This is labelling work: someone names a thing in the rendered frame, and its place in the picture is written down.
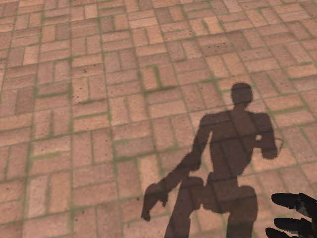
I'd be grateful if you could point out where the robot right hand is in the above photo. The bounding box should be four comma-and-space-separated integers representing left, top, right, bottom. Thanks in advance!
265, 192, 317, 238

